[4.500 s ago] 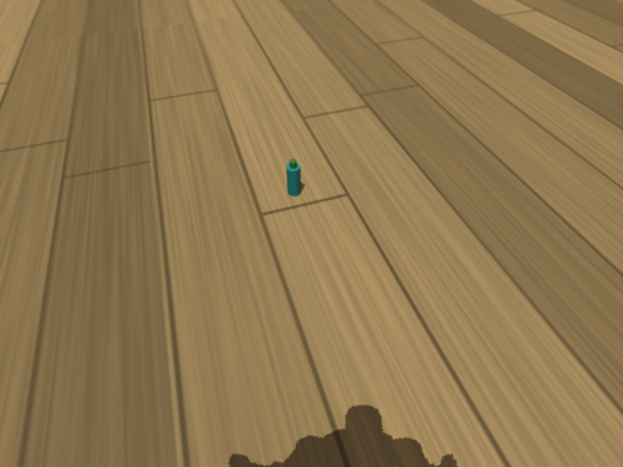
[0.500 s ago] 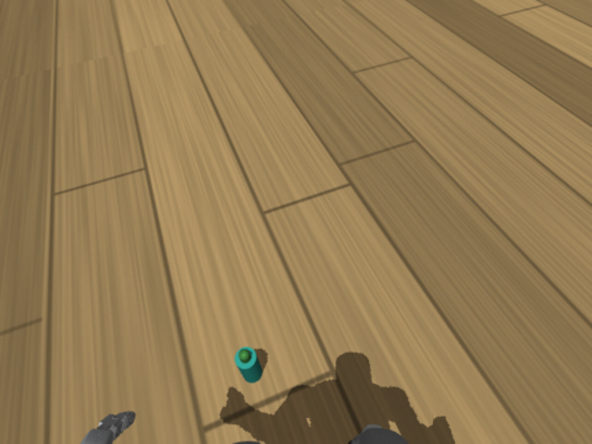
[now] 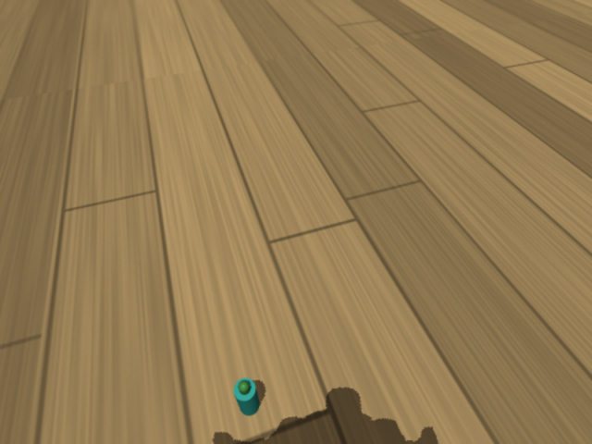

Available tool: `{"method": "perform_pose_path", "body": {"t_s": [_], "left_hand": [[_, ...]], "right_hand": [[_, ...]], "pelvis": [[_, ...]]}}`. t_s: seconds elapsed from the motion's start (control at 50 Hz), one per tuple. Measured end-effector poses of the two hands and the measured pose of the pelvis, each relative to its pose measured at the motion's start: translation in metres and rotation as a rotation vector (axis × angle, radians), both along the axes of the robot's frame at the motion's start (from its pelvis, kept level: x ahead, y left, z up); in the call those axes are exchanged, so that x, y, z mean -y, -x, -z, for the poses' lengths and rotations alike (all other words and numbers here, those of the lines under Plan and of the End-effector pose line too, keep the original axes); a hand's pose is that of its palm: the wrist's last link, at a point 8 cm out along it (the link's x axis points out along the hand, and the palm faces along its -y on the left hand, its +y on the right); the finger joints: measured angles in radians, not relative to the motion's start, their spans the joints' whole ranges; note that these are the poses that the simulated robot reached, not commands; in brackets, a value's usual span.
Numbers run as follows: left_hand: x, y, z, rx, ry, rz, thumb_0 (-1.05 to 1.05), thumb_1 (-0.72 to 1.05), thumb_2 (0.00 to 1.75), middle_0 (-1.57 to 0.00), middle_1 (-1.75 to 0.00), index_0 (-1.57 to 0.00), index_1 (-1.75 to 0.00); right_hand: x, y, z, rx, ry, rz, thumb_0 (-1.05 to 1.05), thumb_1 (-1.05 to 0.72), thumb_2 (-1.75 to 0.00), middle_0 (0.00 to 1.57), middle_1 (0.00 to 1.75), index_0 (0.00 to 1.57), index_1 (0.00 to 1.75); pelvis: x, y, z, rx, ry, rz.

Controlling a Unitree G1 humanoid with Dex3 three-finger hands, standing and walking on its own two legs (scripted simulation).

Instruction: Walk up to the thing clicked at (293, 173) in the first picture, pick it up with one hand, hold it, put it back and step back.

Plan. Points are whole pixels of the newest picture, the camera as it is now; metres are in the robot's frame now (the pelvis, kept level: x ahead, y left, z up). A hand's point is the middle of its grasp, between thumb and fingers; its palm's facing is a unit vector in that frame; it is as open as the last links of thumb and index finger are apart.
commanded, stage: walk up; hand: left
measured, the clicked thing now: (246, 395) +0.38 +0.18 -0.68
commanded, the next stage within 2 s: none
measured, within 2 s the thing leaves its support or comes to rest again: neither
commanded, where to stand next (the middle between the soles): +0.04 -0.02 m, yaw -1 degrees
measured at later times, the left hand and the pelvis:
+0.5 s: hand out of the picture +0.09 +0.24 -0.15, palm faces +0.01 -0.95 -0.32, open 7.3 cm; pelvis +0.01 -0.01 +0.00, yaw +0 degrees
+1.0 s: hand out of the picture +0.09 +0.27 -0.17, palm faces +0.00 -0.93 -0.36, open 7.3 cm; pelvis -0.04 +0.00 -0.02, yaw +1 degrees
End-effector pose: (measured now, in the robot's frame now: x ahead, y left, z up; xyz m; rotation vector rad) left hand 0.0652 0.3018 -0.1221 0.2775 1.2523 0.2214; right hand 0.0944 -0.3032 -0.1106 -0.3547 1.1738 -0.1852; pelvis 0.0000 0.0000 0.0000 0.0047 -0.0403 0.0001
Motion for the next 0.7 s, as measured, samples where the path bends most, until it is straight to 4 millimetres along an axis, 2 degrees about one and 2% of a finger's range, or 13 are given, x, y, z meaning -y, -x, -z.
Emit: {"method": "perform_pose_path", "body": {"t_s": [0.1, 0.2, 0.52, 0.7], "left_hand": [[0.002, 0.004, -0.003, -0.013, -0.005, -0.013, 0.01, 0.91, 0.9, -0.2, -0.3, -0.21, -0.3], [0.006, 0.003, -0.005, -0.013, -0.004, -0.018, 0.01, 0.91, 0.9, -0.2, -0.3, -0.21, -0.3], [0.016, -0.022, -0.006, 0.018, 0.005, 0.007, 0.01, 0.91, 0.9, -0.2, -0.3, -0.21, -0.3], [0.018, -0.033, -0.008, 0.046, 0.003, 0.023, 0.0, 0.91, 0.9, -0.2, -0.3, -0.21, -0.3]], "right_hand": [[-0.002, -0.012, 0.001, 0.012, -0.017, -0.007, 0.01, -0.9, -0.9, 0.21, 0.3, 0.21, 0.3], [-0.004, -0.014, 0.003, 0.002, -0.031, -0.006, 0.01, -0.9, -0.9, 0.21, 0.3, 0.21, 0.3], [0.002, 0.013, 0.008, -0.066, -0.029, 0.039, 0.01, -0.9, -0.9, 0.21, 0.3, 0.21, 0.3], [0.004, 0.019, 0.008, -0.066, -0.026, 0.047, 0.01, -0.9, -0.9, 0.21, 0.3, 0.21, 0.3]], "pelvis": [[0.002, -0.003, -0.002, -0.002, 0.001, -0.002], [0.004, -0.006, -0.003, -0.005, 0.001, -0.005], [0.007, -0.011, -0.004, -0.012, 0.001, -0.003], [0.008, -0.011, -0.004, -0.009, 0.001, -0.002]]}}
